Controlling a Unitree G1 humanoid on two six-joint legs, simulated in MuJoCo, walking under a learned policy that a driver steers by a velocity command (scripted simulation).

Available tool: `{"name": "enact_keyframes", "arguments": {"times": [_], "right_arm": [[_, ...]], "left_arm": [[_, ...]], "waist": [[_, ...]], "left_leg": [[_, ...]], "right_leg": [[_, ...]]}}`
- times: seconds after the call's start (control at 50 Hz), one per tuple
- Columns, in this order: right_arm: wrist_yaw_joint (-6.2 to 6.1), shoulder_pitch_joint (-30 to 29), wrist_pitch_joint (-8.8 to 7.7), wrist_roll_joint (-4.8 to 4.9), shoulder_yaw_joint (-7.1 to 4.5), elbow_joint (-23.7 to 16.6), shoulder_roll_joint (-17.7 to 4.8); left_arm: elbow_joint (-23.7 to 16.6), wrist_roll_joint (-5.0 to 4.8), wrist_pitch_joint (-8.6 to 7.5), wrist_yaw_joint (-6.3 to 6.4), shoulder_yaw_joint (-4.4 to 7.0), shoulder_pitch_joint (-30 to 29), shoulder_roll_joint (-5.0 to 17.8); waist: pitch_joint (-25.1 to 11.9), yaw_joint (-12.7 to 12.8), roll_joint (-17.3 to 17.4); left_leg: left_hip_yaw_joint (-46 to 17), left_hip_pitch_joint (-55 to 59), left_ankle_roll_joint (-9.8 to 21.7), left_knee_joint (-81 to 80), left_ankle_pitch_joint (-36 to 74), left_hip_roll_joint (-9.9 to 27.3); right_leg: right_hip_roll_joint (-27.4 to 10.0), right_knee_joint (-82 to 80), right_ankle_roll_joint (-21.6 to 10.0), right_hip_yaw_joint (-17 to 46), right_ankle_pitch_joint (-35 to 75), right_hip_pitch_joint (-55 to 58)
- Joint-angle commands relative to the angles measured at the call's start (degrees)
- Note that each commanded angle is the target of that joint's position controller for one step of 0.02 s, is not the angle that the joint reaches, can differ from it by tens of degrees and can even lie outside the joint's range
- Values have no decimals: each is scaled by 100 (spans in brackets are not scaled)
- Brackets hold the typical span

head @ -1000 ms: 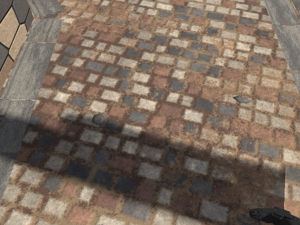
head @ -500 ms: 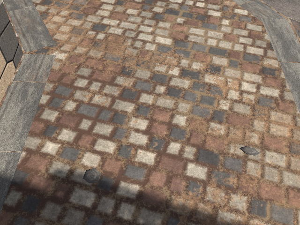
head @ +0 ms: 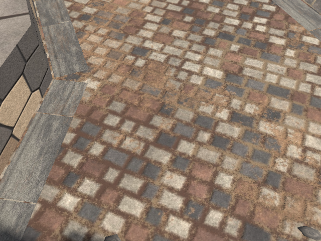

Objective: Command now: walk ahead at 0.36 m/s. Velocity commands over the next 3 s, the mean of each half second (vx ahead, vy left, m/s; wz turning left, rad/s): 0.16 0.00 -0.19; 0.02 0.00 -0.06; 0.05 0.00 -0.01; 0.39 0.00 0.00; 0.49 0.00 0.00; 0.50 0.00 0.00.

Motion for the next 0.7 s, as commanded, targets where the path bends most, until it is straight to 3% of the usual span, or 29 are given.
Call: {"name": "enact_keyframes", "arguments": {"times": [0.02, 0.06, 0.08, 0.1, 0.12, 0.14, 0.18, 0.2, 0.22, 0.28, 0.34, 0.44, 0.5, 0.52, 0.54, 0.56, 0.58, 0.6, 0.66, 0.7], "right_arm": [[-71, -156, -144, -7, -75, -291, -356], [-138, 836, -257, -73, -156, 102, -508], [-192, 1438, -350, -168, -227, 293, -751], [-245, 2096, -371, -292, -345, 358, -1243], [-212, 2105, -246, 34, -411, 342, -1289], [-196, 1760, -175, 189, -373, 209, -1041], [-277, 911, -152, 137, -221, 101, -536], [-335, 794, -146, 147, -194, 108, -454], [-366, 730, -133, 120, -203, 98, -482], [-383, 597, -147, 76, -250, 27, -582], [-388, 627, -95, 30, -244, 103, -526], [-329, 893, 23, 8, -309, 305, -681], [-338, 754, 134, 67, -318, 372, -706], [-346, 864, 165, 43, -291, 428, -597], [-318, 1107, 181, 28, -214, 377, -225], [-345, 1244, 251, 147, -143, 400, 63], [-363, 1088, 335, 135, -214, 499, -266], [-346, 1084, 369, 156, -246, 519, -288], [-332, 1241, 338, 66, -247, 757, -223], [-363, 1393, 281, 93, -197, 909, -112]], "left_arm": [[-97, 35, -25, 76, 154, 146, 850], [-88, -2, 9, 126, 152, -66, 879], [-111, -64, 1, 141, 109, 22, 778], [-271, -161, -22, 156, -23, 460, 327], [-74, -347, 81, 224, -14, 1057, 287], [-59, -166, 186, 272, 134, 598, 766], [-229, -13, 273, 217, 158, -94, 604], [-254, 62, 361, 175, 184, -161, 566], [-207, 114, 458, 141, 189, -18, 497], [-278, 95, 643, 122, 237, 26, 398], [-437, 142, 744, 112, 208, -348, 304], [-603, 128, 759, 143, 145, -770, 316], [-545, 126, 664, 191, 107, -563, 267], [-531, 150, 590, 214, 109, -516, 382], [-568, 238, 498, 262, 166, -460, 799], [-661, 93, 480, 278, 170, -947, 1003], [-640, 117, 456, 274, 106, -1072, 710], [-598, 117, 429, 289, 36, -1270, 540], [-464, 51, 379, 342, -28, -1424, 471], [-310, -1, 362, 335, -28, -1307, 497]], "waist": [[44, -155, -686], [-368, -583, -626], [-770, -772, -371], [-1679, -754, 601], [-2741, -714, 1196], [-2233, -682, 285], [-852, -390, 192], [-602, -269, 278], [-580, -168, 331], [-715, 0, 303], [-552, -70, 449], [-614, -309, 435], [-581, -132, 271], [-484, -105, -30], [-554, -297, -1080], [-222, -451, -1738], [-28, -323, -1338], [-4, -457, -1194], [-209, -533, -986], [-416, -551, -708]], "left_leg": [[169, 697, 143, -355, -88, -369], [191, 1776, 340, -1022, 149, -610], [-80, 2914, 461, -1160, 1377, -216], [-1474, 4736, 939, -510, 4242, 1471], [-2620, 5330, 1785, -603, 5306, 2354], [-2033, 4564, 1667, -875, 4775, 1997], [-1126, 3123, 1254, -1472, 3573, 1504], [-813, 2607, 1095, -1712, 3109, 1312], [-566, 2229, 1056, -1824, 2904, 1203], [-140, 1828, 1199, -1984, 2251, 1190], [30, 1605, 1160, -2174, 826, 1057], [-142, 1808, 1195, -2062, -48, 1175], [-171, 1603, 911, -1645, -527, 1082], [-95, 1392, 570, -1425, -848, 901], [380, 1160, 172, -486, -1512, 388], [462, 1316, -60, -496, -2375, -304], [142, 1708, -84, 6, -2433, -200], [38, 1710, -54, 6, -2294, -283], [-35, 1851, -74, -426, -1715, -349], [-73, 2290, -149, -1248, -999, -290]], "right_leg": [[-1507, 409, -514, 519, 4317, -200], [-1316, 1489, -290, 457, 4791, -101], [-1066, 2413, -139, 390, 3943, -660], [-668, 4089, 37, 167, 940, -2018], [42, 5644, 117, 323, -2264, -2670], [-241, 5838, 105, 735, -2030, -2836], [-598, 5518, 156, 658, -1417, -3060], [-703, 5289, 216, 649, -1128, -2861], [-663, 5344, 280, 523, -943, -2572], [-605, 5332, 379, 395, -687, -2467], [-697, 4391, 377, 356, -369, -2471], [-591, 3124, 273, 140, -514, -2063], [-510, 1725, 118, 37, -35, -1307], [-687, 905, 54, 362, 407, -981], [-1804, 168, -86, 1674, 869, -764], [-2463, -59, -687, 2355, 1263, -1691], [-2323, -123, -875, 2173, 1063, -2071], [-2091, -130, -801, 1893, 913, -2028], [-1567, 255, -509, 1207, 1800, -1340], [-1489, 557, -392, 1050, 2133, -1098]]}}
